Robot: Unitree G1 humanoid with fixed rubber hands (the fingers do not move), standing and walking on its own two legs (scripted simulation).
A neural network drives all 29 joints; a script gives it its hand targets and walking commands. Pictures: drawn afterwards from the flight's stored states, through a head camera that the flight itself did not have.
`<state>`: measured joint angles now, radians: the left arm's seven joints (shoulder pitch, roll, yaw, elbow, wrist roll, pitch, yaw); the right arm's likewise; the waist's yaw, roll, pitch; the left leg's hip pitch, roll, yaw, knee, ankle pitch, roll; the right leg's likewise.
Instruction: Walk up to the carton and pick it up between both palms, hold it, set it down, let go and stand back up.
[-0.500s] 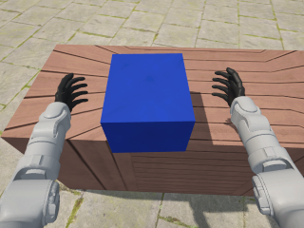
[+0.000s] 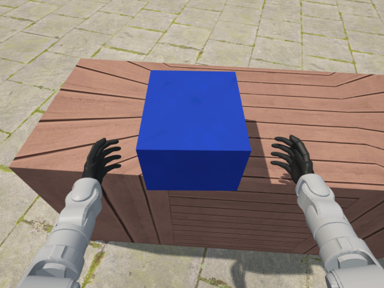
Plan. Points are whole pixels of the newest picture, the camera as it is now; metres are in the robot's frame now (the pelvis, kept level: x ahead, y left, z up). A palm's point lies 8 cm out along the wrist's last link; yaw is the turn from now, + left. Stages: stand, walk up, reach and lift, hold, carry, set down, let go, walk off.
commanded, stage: set down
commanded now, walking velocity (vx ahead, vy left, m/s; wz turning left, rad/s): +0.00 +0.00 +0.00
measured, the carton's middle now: (192, 128) +0.52 -0.02 -0.01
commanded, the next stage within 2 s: let go in 0.52 s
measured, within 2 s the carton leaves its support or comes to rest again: neither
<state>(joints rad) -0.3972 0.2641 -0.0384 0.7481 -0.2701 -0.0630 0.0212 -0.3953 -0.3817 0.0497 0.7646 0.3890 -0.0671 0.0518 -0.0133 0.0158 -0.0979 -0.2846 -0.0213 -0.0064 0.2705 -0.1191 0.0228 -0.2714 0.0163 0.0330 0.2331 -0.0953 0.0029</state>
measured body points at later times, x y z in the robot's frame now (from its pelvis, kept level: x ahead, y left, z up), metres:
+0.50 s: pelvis +0.01 +0.00 +0.00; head +0.02 +0.01 +0.45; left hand +0.29 +0.20 -0.02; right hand +0.28 -0.25 -0.01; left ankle +0.00 +0.10 -0.75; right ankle +0.00 -0.12 -0.75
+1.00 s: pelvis +0.03 +0.00 -0.01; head +0.05 +0.02 +0.44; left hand +0.21 +0.23 -0.09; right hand +0.20 -0.23 -0.09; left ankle +0.00 +0.10 -0.75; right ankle +0.00 -0.12 -0.75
